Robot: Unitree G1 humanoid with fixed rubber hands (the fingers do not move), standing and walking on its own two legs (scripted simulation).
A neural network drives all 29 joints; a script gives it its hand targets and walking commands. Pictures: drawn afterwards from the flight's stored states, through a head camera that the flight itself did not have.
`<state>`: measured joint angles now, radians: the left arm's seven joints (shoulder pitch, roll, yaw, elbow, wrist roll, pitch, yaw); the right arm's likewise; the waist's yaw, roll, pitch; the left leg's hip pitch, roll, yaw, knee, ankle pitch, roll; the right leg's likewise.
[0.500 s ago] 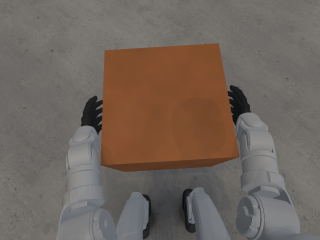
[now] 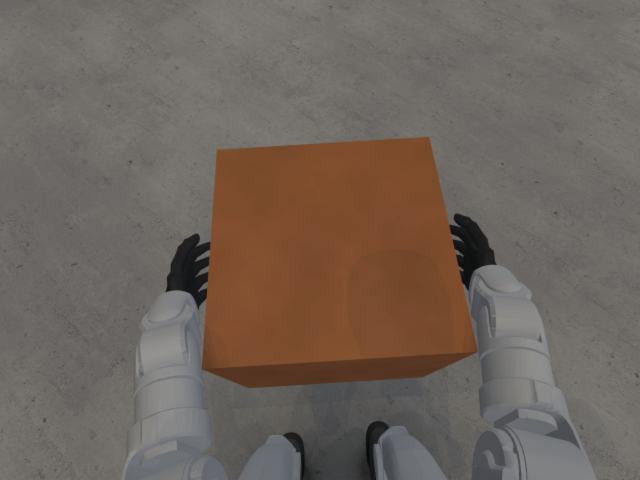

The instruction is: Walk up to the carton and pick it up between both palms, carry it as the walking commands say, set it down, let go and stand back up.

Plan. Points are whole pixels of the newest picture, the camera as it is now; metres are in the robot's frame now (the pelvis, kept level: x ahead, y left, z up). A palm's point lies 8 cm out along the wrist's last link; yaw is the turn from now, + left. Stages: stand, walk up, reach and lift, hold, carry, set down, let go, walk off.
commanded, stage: reach and lift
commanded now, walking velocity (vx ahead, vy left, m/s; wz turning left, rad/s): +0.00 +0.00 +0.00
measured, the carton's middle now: (330, 274) +0.39 +0.00 -0.10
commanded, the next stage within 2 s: hold in 1.76 s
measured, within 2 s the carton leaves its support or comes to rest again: neither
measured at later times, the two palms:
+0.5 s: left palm (157, 294) +0.32 +0.20 +0.04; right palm (499, 266) +0.34 -0.19 +0.03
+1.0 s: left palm (129, 307) +0.29 +0.20 +0.08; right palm (517, 271) +0.32 -0.18 +0.08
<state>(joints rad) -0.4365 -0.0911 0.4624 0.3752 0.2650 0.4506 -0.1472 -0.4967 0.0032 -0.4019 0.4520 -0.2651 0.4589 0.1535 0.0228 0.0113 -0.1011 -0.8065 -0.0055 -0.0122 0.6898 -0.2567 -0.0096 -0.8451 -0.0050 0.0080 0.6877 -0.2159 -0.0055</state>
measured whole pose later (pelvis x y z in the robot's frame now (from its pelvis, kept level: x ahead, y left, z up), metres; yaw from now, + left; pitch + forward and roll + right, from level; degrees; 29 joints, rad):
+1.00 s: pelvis +0.02 +0.00 +0.04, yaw +0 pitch -7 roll +0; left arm -0.22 -0.06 0.31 0.18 0.22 0.70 -0.13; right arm -0.26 0.02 -0.29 0.25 -0.23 0.69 0.14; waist 0.03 0.01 0.05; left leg -0.02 0.01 -0.03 0.32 -0.18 -0.01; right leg -0.05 0.00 -0.01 0.30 -0.13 0.00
